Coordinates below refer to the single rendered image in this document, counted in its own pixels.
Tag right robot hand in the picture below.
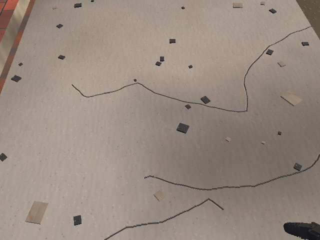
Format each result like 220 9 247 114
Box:
283 222 320 240

